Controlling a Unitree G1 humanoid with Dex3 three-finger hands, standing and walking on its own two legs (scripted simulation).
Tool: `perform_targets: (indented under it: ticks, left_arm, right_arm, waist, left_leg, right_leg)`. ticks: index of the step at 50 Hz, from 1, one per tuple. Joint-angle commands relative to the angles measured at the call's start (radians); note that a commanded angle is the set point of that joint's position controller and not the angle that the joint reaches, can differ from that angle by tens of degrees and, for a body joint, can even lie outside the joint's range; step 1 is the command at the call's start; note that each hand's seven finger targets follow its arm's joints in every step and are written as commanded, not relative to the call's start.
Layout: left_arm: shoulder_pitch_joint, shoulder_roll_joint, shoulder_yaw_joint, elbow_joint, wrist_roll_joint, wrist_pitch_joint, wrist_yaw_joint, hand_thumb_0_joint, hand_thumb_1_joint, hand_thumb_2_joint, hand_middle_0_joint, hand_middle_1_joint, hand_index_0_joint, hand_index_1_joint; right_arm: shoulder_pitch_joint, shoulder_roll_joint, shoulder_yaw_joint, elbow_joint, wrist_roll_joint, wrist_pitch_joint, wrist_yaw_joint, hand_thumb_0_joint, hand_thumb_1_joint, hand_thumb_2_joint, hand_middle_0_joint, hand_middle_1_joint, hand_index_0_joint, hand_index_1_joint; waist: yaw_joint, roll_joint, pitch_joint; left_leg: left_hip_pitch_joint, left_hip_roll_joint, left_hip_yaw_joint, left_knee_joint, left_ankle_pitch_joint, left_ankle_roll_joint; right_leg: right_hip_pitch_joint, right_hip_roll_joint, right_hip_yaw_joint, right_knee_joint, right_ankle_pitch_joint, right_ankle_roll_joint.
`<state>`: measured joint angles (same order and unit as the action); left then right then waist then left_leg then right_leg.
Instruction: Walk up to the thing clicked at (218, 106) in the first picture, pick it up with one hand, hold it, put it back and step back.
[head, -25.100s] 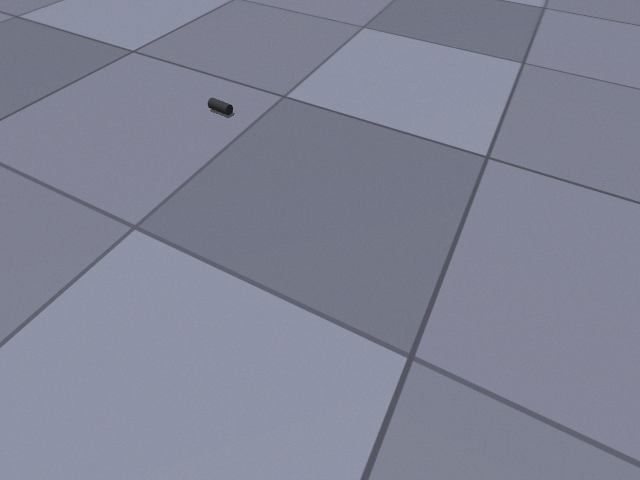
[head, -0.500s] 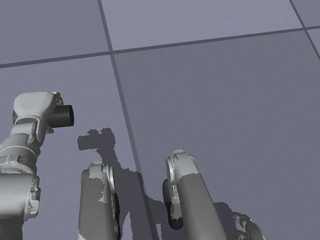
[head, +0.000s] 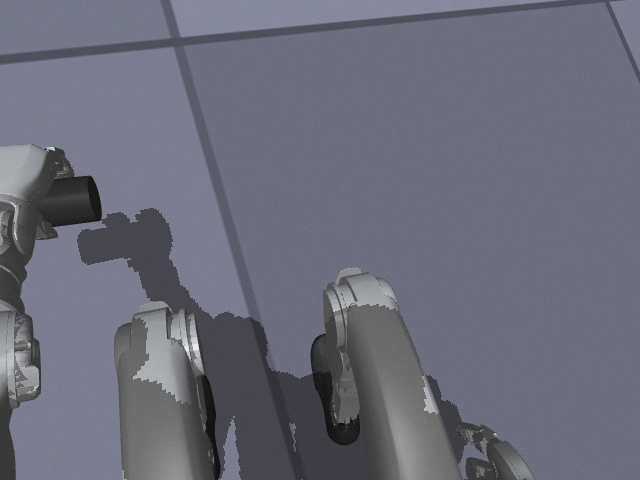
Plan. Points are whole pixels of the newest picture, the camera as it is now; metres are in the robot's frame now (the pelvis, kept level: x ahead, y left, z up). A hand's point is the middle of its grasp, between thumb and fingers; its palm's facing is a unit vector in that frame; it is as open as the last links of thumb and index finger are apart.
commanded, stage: crouch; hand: left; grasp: from above
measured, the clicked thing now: (36, 205) +0.47 +0.29 -0.19
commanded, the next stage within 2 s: lower in 0.40 s
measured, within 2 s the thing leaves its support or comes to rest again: neither
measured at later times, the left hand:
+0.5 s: hand (45, 206) +0.48 +0.29 -0.21, palm faces -0.45 -0.05 -0.89, open 9.0 cm
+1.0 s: hand (58, 214) +0.48 +0.29 -0.26, palm faces -0.45 -0.06 -0.89, open 8.9 cm
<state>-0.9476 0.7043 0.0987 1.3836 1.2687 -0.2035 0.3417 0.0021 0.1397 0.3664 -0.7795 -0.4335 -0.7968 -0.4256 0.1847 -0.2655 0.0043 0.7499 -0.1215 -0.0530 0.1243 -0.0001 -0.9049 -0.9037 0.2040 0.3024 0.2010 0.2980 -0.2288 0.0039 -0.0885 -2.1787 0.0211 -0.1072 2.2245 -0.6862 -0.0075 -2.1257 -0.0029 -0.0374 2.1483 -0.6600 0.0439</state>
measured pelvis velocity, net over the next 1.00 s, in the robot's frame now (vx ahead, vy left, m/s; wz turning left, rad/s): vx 0.00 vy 0.00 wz -0.06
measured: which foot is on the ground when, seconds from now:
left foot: down 0.00-1.00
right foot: down 0.00-1.00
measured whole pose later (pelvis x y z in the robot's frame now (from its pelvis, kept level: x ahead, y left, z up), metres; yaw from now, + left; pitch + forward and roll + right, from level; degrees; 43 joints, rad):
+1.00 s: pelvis +0.00 +0.00 -0.07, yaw -4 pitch +32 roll -10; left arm -1.02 0.88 0.15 1.55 1.34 -0.26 0.45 0.01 0.19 0.23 -0.85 -0.31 -0.87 -0.29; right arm 0.15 -0.28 0.13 0.73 -0.19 -0.08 0.16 0.00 -0.90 -0.90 0.20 0.30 0.20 0.30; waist -0.31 -0.05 0.03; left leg -2.36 0.01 -0.18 2.48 -0.70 -0.01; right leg -2.28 0.02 -0.08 2.35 -0.65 0.06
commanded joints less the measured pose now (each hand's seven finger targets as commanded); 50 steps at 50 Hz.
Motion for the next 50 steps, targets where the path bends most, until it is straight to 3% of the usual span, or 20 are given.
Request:
perform_targets:
  ticks: [1, 2, 4, 6, 7, 8, 10, 12, 16, 22, 27, 31, 32, 37, 38, 40, 42, 44, 46, 50]
  left_arm:
    - [-0.383, 0.304, 0.046, -0.135, 0.007, -0.015, 0.052, 0.000, 0.747, 0.608, -1.068, -0.573, -1.096, -0.545]
    - [-0.345, 0.287, 0.042, -0.084, 0.005, -0.010, 0.055, 0.000, 0.746, 0.610, -1.071, -0.563, -1.097, -0.536]
    - [-0.426, 0.303, 0.037, -0.134, 0.009, -0.018, 0.061, 0.000, 0.742, 0.618, -1.080, -0.550, -1.099, -0.530]
    - [-0.395, 0.282, 0.029, -0.084, 0.012, -0.016, 0.064, 0.000, 0.753, 0.570, -1.075, -0.546, -1.104, -0.516]
    - [-0.433, 0.316, 0.041, -0.135, 0.010, -0.021, 0.068, 0.000, 0.751, 0.587, -1.071, -0.560, -1.100, -0.530]
    - [-0.373, 0.315, 0.041, -0.050, 0.016, -0.010, 0.071, 0.000, 0.746, 0.603, -1.088, -0.542, -1.107, -0.522]
    - [-0.430, 0.334, 0.044, -0.084, 0.009, -0.017, 0.074, 0.000, 0.769, 0.570, -1.082, -0.543, -1.110, -0.514]
    - [-0.404, 0.341, 0.040, -0.049, 0.012, -0.013, 0.076, 0.000, 0.757, 0.575, -1.092, -0.529, -1.114, -0.506]
    - [-0.423, 0.363, 0.049, -0.073, 0.016, -0.014, 0.076, 0.000, 0.788, 0.581, -1.120, -0.511, -1.138, -0.492]
    - [-0.380, 0.363, 0.047, -0.025, 0.009, -0.009, 0.068, 0.000, 0.802, 0.572, -1.149, -0.479, -1.160, -0.469]
    - [-0.403, 0.378, 0.044, -0.062, 0.007, -0.019, 0.062, 0.000, 0.758, 0.547, -1.135, -0.448, -1.142, -0.441]
    - [-0.398, 0.388, 0.037, 0.002, 0.013, -0.030, 0.064, 0.000, 0.748, 0.528, -1.119, -0.445, -1.129, -0.435]
    - [-0.410, 0.377, 0.026, -0.007, 0.013, -0.038, 0.066, 0.000, 0.737, 0.525, -1.122, -0.428, -1.128, -0.423]
    - [-0.428, 0.435, 0.063, -0.035, 0.037, -0.062, 0.097, 0.000, 0.829, 0.522, -1.167, -0.464, -1.185, -0.446]
    - [-0.384, 0.400, 0.043, 0.020, 0.043, -0.057, 0.099, 0.000, 0.826, 0.525, -1.167, -0.463, -1.184, -0.446]
    - [-0.413, 0.423, 0.061, 0.000, 0.038, -0.062, 0.116, 0.000, 0.837, 0.527, -1.175, -0.460, -1.190, -0.445]
    - [-0.416, 0.454, 0.077, -0.024, 0.053, -0.063, 0.129, 0.000, 0.815, 0.534, -1.164, -0.450, -1.175, -0.439]
    - [-0.409, 0.427, 0.063, 0.021, 0.045, -0.055, 0.137, 0.000, 0.826, 0.512, -1.160, -0.460, -1.178, -0.442]
    - [-0.418, 0.482, 0.096, -0.022, 0.050, -0.058, 0.151, 0.000, 0.819, 0.546, -1.169, -0.453, -1.176, -0.445]
    - [-0.390, 0.433, 0.063, 0.068, 0.049, -0.047, 0.156, 0.000, 0.793, 0.509, -1.136, -0.406, -1.149, -0.392]
  right_arm:
    - [0.216, -0.239, -0.074, -0.003, -0.006, -0.007, -0.005, 0.000, -0.904, -0.902, 0.200, 0.300, 0.200, 0.300]
    - [0.215, -0.245, -0.070, -0.008, -0.008, -0.009, -0.002, 0.000, -0.905, -0.902, 0.200, 0.300, 0.200, 0.300]
    - [0.206, -0.245, -0.070, -0.003, -0.010, -0.009, -0.004, 0.000, -0.904, -0.902, 0.200, 0.300, 0.200, 0.300]
    - [0.216, -0.250, -0.058, -0.007, -0.014, -0.012, -0.001, 0.000, -0.905, -0.901, 0.200, 0.300, 0.200, 0.300]
    - [0.214, -0.250, -0.056, -0.003, -0.015, -0.011, 0.000, 0.000, -0.904, -0.901, 0.200, 0.300, 0.200, 0.300]
    - [0.210, -0.252, -0.051, -0.005, -0.016, -0.011, -0.002, 0.000, -0.907, -0.903, 0.200, 0.300, 0.200, 0.300]
    - [0.212, -0.254, -0.046, -0.008, -0.019, -0.013, 0.000, 0.000, -0.903, -0.901, 0.200, 0.300, 0.200, 0.300]
    - [0.202, -0.252, -0.040, -0.004, -0.017, -0.011, -0.003, 0.000, -0.906, -0.902, 0.200, 0.300, 0.200, 0.300]
    - [0.215, -0.265, -0.032, -0.004, -0.019, -0.013, -0.001, 0.000, -0.906, -0.902, 0.200, 0.300, 0.200, 0.300]
    - [0.207, -0.267, -0.015, -0.011, -0.021, -0.009, 0.004, 0.000, -0.910, -0.903, 0.200, 0.300, 0.200, 0.300]
    - [0.206, -0.267, -0.007, -0.013, -0.022, -0.001, 0.008, 0.000, -0.906, -0.900, 0.200, 0.300, 0.200, 0.300]
    - [0.197, -0.272, 0.008, -0.011, -0.028, -0.005, 0.008, 0.000, -0.905, -0.899, 0.200, 0.300, 0.200, 0.300]
    - [0.190, -0.271, 0.008, -0.010, -0.029, -0.006, 0.007, 0.000, -0.904, -0.900, 0.200, 0.300, 0.200, 0.300]
    - [0.203, -0.287, 0.014, -0.006, -0.042, -0.011, 0.012, 0.000, -0.904, -0.899, 0.200, 0.300, 0.200, 0.300]
    - [0.192, -0.285, 0.021, -0.010, -0.046, -0.013, 0.015, 0.000, -0.905, -0.899, 0.200, 0.300, 0.200, 0.300]
    - [0.185, -0.295, 0.023, -0.019, -0.051, -0.014, 0.015, 0.000, -0.904, -0.899, 0.200, 0.300, 0.200, 0.300]
    - [0.189, -0.297, 0.025, -0.010, -0.058, -0.015, 0.015, 0.000, -0.903, -0.899, 0.200, 0.300, 0.200, 0.300]
    - [0.185, -0.295, 0.030, -0.014, -0.060, -0.021, 0.022, 0.000, -0.905, -0.898, 0.200, 0.300, 0.200, 0.300]
    - [0.194, -0.304, 0.032, -0.015, -0.065, -0.024, 0.023, 0.000, -0.904, -0.899, 0.200, 0.300, 0.200, 0.300]
    - [0.183, -0.308, 0.047, -0.017, -0.073, -0.031, 0.028, 0.000, -0.890, -0.893, 0.201, 0.300, 0.200, 0.300]
  waist:
    - [-0.005, 0.279, -0.700]
    - [-0.003, 0.279, -0.671]
    - [-0.012, 0.313, -0.682]
    - [-0.025, 0.317, -0.654]
    - [-0.019, 0.322, -0.682]
    - [-0.011, 0.301, -0.671]
    - [-0.032, 0.299, -0.671]
    - [-0.019, 0.290, -0.650]
    - [-0.030, 0.314, -0.663]
    - [-0.031, 0.309, -0.626]
    - [-0.041, 0.299, -0.657]
    - [-0.060, 0.272, -0.569]
    - [-0.056, 0.281, -0.574]
    - [-0.067, 0.351, -0.604]
    - [-0.066, 0.362, -0.586]
    - [-0.077, 0.371, -0.579]
    - [-0.068, 0.381, -0.607]
    - [-0.083, 0.370, -0.574]
    - [-0.079, 0.391, -0.580]
    - [-0.102, 0.375, -0.547]
  left_leg:
    - [0.500, -0.024, 0.078, -0.213, 0.190, 0.027]
    - [0.505, -0.023, 0.068, -0.217, 0.177, 0.023]
    - [0.527, -0.018, 0.061, -0.207, 0.161, 0.021]
    - [0.517, -0.022, 0.055, -0.205, 0.159, 0.018]
    - [0.513, -0.022, 0.061, -0.191, 0.165, 0.021]
    - [0.507, -0.025, 0.070, -0.179, 0.170, 0.024]
    - [0.464, -0.024, 0.072, -0.162, 0.161, 0.029]
    - [0.444, -0.026, 0.080, -0.152, 0.144, 0.032]
    - [0.462, -0.020, 0.065, -0.133, 0.168, 0.026]
    - [0.417, -0.023, 0.066, -0.117, 0.175, 0.027]
    - [0.390, -0.024, 0.068, -0.089, 0.182, 0.031]
    - [0.332, -0.024, 0.064, -0.065, 0.149, 0.034]
    - [0.343, -0.021, 0.059, -0.063, 0.146, 0.032]
    - [0.406, -0.021, 0.047, -0.050, 0.201, 0.020]
    - [0.409, -0.020, 0.047, -0.050, 0.198, 0.018]
    - [0.404, -0.020, 0.039, -0.045, 0.186, 0.020]
    - [0.414, -0.019, 0.042, -0.030, 0.207, 0.020]
    - [0.389, -0.018, 0.042, -0.025, 0.184, 0.022]
    - [0.385, -0.019, 0.039, -0.021, 0.190, 0.021]
    - [0.354, -0.019, 0.037, -0.006, 0.182, 0.025]
  right_leg:
    - [0.318, 0.029, -0.078, -0.187, 0.197, -0.080]
    - [0.290, 0.023, -0.082, -0.177, 0.183, -0.081]
    - [0.248, 0.028, -0.090, -0.161, 0.170, -0.086]
    - [0.236, 0.022, -0.094, -0.147, 0.169, -0.082]
    - [0.248, 0.028, -0.096, -0.142, 0.178, -0.084]
    - [0.258, 0.028, -0.091, -0.149, 0.183, -0.081]
    - [0.269, 0.029, -0.092, -0.137, 0.184, -0.078]
    - [0.258, 0.032, -0.090, -0.139, 0.169, -0.078]
    - [0.237, 0.030, -0.103, -0.106, 0.189, -0.079]
    - [0.236, 0.032, -0.107, -0.089, 0.199, -0.077]
    - [0.265, 0.042, -0.112, -0.082, 0.212, -0.073]
    - [0.228, 0.042, -0.120, -0.068, 0.181, -0.072]
    - [0.215, 0.046, -0.124, -0.063, 0.179, -0.074]
    - [0.202, 0.044, -0.140, -0.022, 0.223, -0.075]
    - [0.187, 0.044, -0.142, -0.021, 0.216, -0.074]
    - [0.171, 0.043, -0.150, -0.013, 0.208, -0.073]
    - [0.178, 0.046, -0.150, -0.006, 0.229, -0.073]
    - [0.171, 0.047, -0.150, -0.003, 0.213, -0.073]
    - [0.177, 0.046, -0.157, 0.005, 0.218, -0.072]
    - [0.171, 0.051, -0.162, 0.008, 0.214, -0.066]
